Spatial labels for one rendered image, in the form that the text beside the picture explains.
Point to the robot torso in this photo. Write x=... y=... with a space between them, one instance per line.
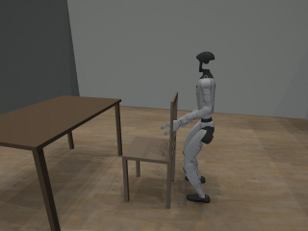
x=206 y=121

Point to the chair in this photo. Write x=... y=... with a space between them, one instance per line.
x=153 y=150

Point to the table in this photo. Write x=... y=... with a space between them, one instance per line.
x=35 y=126

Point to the robot left thigh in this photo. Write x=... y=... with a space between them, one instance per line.
x=195 y=145

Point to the robot left forearm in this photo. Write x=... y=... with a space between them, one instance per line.
x=194 y=115

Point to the robot left upper arm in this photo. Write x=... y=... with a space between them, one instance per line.
x=206 y=89

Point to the robot left hand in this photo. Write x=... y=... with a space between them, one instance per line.
x=176 y=126

